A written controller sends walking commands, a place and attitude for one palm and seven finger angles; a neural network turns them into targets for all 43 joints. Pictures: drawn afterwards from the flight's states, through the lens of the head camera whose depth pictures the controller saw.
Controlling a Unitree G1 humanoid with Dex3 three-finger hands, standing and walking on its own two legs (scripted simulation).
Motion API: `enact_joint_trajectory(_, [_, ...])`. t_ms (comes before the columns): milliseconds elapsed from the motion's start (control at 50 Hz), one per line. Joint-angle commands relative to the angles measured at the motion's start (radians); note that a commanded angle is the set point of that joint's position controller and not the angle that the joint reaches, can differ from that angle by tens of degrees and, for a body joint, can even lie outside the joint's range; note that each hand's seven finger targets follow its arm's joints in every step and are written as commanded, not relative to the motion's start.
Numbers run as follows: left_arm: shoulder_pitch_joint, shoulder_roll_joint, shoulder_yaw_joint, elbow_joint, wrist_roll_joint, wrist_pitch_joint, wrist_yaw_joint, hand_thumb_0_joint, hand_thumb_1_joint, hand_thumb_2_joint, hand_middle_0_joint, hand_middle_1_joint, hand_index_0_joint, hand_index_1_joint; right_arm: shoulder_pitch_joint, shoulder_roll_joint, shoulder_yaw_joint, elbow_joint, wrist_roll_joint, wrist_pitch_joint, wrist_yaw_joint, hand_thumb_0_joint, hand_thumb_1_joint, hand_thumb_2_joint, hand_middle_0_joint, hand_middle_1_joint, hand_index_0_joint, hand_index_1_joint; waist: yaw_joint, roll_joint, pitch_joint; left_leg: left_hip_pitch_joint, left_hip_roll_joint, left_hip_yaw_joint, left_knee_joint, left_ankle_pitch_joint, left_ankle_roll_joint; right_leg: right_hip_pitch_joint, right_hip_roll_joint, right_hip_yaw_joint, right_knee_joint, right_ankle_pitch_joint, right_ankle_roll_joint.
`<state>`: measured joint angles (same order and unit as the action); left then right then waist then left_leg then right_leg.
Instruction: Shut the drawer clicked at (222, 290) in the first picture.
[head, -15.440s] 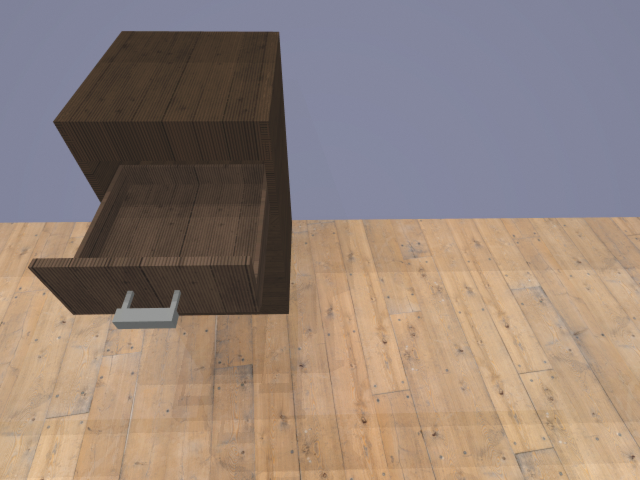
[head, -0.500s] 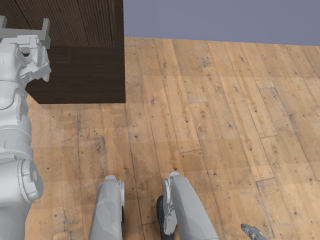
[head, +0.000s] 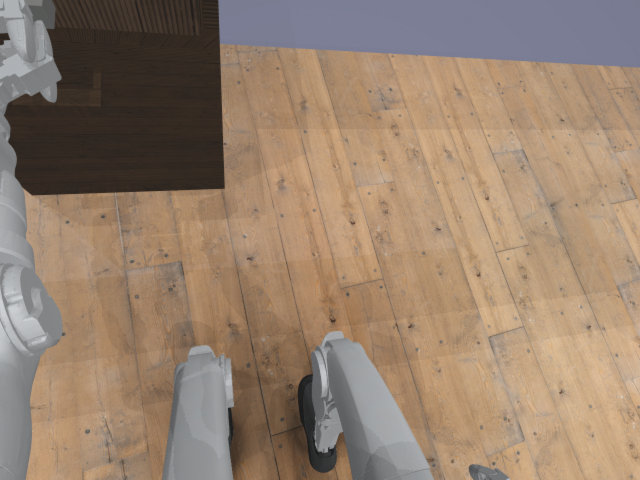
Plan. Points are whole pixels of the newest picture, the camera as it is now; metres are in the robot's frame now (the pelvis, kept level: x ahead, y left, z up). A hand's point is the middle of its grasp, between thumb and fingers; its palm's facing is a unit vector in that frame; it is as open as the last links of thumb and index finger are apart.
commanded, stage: push the drawer shut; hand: left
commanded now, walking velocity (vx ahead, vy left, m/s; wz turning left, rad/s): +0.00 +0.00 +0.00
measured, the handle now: out of the picture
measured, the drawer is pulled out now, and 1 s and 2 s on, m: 0.02 0.00 0.00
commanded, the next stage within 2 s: pull the fist back off the drawer in 0.52 s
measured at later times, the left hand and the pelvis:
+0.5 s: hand (32, 38) +0.58 +0.25 +0.04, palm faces +0.07 -0.99 -0.08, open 3.4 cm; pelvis -0.01 +0.00 -0.01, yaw -1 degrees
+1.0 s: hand (30, 37) +0.58 +0.26 +0.04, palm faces +0.05 -1.00 -0.07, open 3.4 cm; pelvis -0.02 +0.01 -0.01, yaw -2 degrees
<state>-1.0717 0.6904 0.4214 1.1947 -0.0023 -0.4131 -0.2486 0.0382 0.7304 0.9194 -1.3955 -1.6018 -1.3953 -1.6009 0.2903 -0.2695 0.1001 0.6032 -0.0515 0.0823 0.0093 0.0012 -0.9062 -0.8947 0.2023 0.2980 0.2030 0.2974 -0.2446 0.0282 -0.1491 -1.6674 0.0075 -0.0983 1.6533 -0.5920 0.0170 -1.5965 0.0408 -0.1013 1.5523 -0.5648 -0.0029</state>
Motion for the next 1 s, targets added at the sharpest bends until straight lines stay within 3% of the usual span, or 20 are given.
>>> enact_joint_trajectory(0, [-0.595,0.270,0.027,-0.248,-0.013,-0.055,0.025,0.000,0.900,0.900,-1.400,-1.600,-1.400,-1.600,0.215,-0.229,-0.073,-0.016,-0.006,0.004,-0.009,0.000,-0.900,-0.900,0.200,0.300,0.200,0.300,-0.063,0.322,-0.612,0.593,0.020,-0.055,-0.203,0.234,0.027,0.157,0.017,0.031,-0.179,0.130,-0.039])
enact_joint_trajectory(140, [-0.652,0.313,0.036,-0.258,0.007,-0.033,0.019,0.000,0.900,0.900,-1.400,-1.600,-1.400,-1.600,0.238,-0.228,-0.064,-0.020,-0.010,0.016,-0.002,0.000,-0.900,-0.900,0.200,0.300,0.200,0.300,-0.075,0.376,-0.648,0.626,0.023,-0.061,-0.188,0.295,0.027,0.149,0.020,0.025,-0.168,0.160,-0.041])
enact_joint_trajectory(200, [-0.697,0.325,0.026,-0.227,0.010,-0.013,0.018,0.000,0.900,0.900,-1.400,-1.600,-1.400,-1.600,0.245,-0.234,-0.058,-0.015,-0.008,0.019,-0.006,0.000,-0.900,-0.900,0.200,0.300,0.200,0.300,-0.106,0.325,-0.599,0.554,0.025,-0.057,-0.182,0.222,0.037,0.149,0.024,0.029,-0.178,0.132,-0.034])
enact_joint_trajectory(260, [-0.742,0.325,0.008,-0.245,0.014,-0.010,0.019,0.000,0.900,0.900,-1.400,-1.600,-1.400,-1.600,0.252,-0.230,-0.054,-0.010,-0.010,0.012,-0.008,0.000,-0.900,-0.900,0.200,0.300,0.200,0.300,-0.112,0.379,-0.616,0.560,0.021,-0.049,-0.179,0.214,0.037,0.146,0.024,0.031,-0.180,0.128,-0.036])
enact_joint_trajectory(300, [-0.756,0.339,0.004,-0.240,0.019,-0.009,0.019,0.000,0.900,0.900,-1.400,-1.600,-1.400,-1.600,0.255,-0.233,-0.048,-0.007,-0.010,0.011,-0.011,0.000,-0.900,-0.900,0.200,0.300,0.200,0.300,-0.119,0.382,-0.611,0.556,0.022,-0.054,-0.182,0.193,0.036,0.140,0.025,0.029,-0.178,0.119,-0.038])
enact_joint_trajectory(340, [-0.776,0.308,-0.030,-0.231,0.016,-0.005,0.019,0.000,0.900,0.900,-1.400,-1.600,-1.400,-1.600,0.252,-0.231,-0.045,-0.005,-0.009,0.005,-0.015,0.000,-0.900,-0.900,0.200,0.300,0.200,0.300,-0.135,0.397,-0.576,0.560,0.023,-0.060,-0.190,0.160,0.038,0.106,0.025,0.027,-0.182,0.105,-0.038])
enact_joint_trajectory(380, [-0.793,0.325,-0.028,-0.233,0.021,-0.004,0.022,0.000,0.900,0.900,-1.400,-1.600,-1.400,-1.600,0.251,-0.236,-0.041,-0.002,-0.012,0.000,-0.018,0.000,-0.900,-0.900,0.200,0.300,0.200,0.300,-0.135,0.416,-0.578,0.559,0.023,-0.061,-0.194,0.141,0.035,0.101,0.024,0.025,-0.178,0.098,-0.039])
enact_joint_trajectory(440, [-0.821,0.297,-0.060,-0.239,0.024,0.001,0.026,0.000,0.900,0.900,-1.400,-1.600,-1.400,-1.600,0.251,-0.238,-0.039,0.002,-0.012,-0.010,-0.022,0.000,-0.900,-0.900,0.200,0.300,0.200,0.300,-0.149,0.448,-0.579,0.592,0.027,-0.078,-0.205,0.119,0.033,0.059,0.022,0.018,-0.174,0.091,-0.041])
enact_joint_trajectory(520, [-0.841,0.306,-0.066,-0.240,0.025,0.012,0.032,0.000,0.900,0.900,-1.400,-1.600,-1.400,-1.600,0.251,-0.245,-0.033,0.011,-0.011,-0.023,-0.029,0.000,-0.900,-0.900,0.200,0.300,0.200,0.300,-0.158,0.448,-0.586,0.592,0.031,-0.082,-0.213,0.086,0.034,0.058,0.022,0.018,-0.179,0.081,-0.038])
enact_joint_trajectory(560, [-0.847,0.283,-0.082,-0.231,0.020,0.018,0.034,0.000,0.900,0.900,-1.400,-1.600,-1.400,-1.600,0.246,-0.246,-0.031,0.017,-0.009,-0.032,-0.033,0.000,-0.900,-0.900,0.200,0.300,0.200,0.300,-0.167,0.461,-0.567,0.597,0.033,-0.087,-0.222,0.066,0.033,0.038,0.021,0.015,-0.181,0.075,-0.038])
enact_joint_trajectory(600, [-0.834,0.309,-0.071,-0.211,0.020,0.027,0.033,0.000,0.900,0.900,-1.400,-1.600,-1.400,-1.600,0.244,-0.248,-0.024,0.017,-0.007,-0.037,-0.037,0.000,-0.900,-0.900,0.200,0.300,0.200,0.300,-0.166,0.433,-0.546,0.557,0.033,-0.081,-0.224,0.033,0.036,0.056,0.021,0.016,-0.184,0.061,-0.036])
enact_joint_trajectory(660, [-0.842,0.322,-0.061,-0.221,0.021,0.025,0.029,0.000,0.900,0.900,-1.400,-1.600,-1.400,-1.600,0.247,-0.249,-0.023,0.011,-0.009,-0.040,-0.035,0.000,-0.900,-0.900,0.200,0.300,0.200,0.300,-0.155,0.466,-0.563,0.574,0.030,-0.087,-0.231,0.033,0.031,0.056,0.021,0.014,-0.180,0.061,-0.040])
enact_joint_trajectory(680, [-0.835,0.335,-0.048,-0.216,0.020,0.028,0.029,0.000,0.900,0.900,-1.400,-1.600,-1.400,-1.600,0.247,-0.248,-0.022,0.007,-0.008,-0.040,-0.034,0.000,-0.900,-0.900,0.200,0.300,0.200,0.300,-0.152,0.449,-0.561,0.555,0.030,-0.085,-0.228,0.027,0.032,0.066,0.023,0.016,-0.180,0.058,-0.040])
enact_joint_trajectory(880, [-0.771,0.320,-0.017,-0.171,0.013,0.042,0.021,0.000,0.900,0.900,-1.400,-1.600,-1.400,-1.600,0.253,-0.250,-0.028,-0.009,-0.010,-0.026,-0.021,0.000,-0.900,-0.900,0.200,0.300,0.200,0.300,-0.132,0.402,-0.514,0.531,0.032,-0.105,-0.242,0.007,0.027,0.048,0.021,0.004,-0.170,0.055,-0.042])
enact_joint_trajectory(920, [-0.741,0.314,-0.011,-0.177,0.012,0.046,0.019,0.000,0.900,0.900,-1.400,-1.600,-1.400,-1.600,0.259,-0.248,-0.031,-0.014,-0.009,-0.021,-0.017,0.000,-0.900,-0.900,0.200,0.300,0.200,0.300,-0.121,0.386,-0.534,0.531,0.031,-0.101,-0.239,0.034,0.028,0.070,0.023,0.005,-0.170,0.065,-0.043])
enact_joint_trajectory(980, [-0.702,0.295,-0.005,-0.234,0.005,0.039,0.009,0.000,0.900,0.900,-1.400,-1.600,-1.400,-1.600,0.257,-0.247,-0.043,-0.019,-0.009,-0.011,-0.007,0.000,-0.900,-0.900,0.200,0.300,0.200,0.300,-0.092,0.437,-0.590,0.627,0.035,-0.120,-0.252,0.089,0.014,0.047,0.020,-0.001,-0.160,0.091,-0.047])
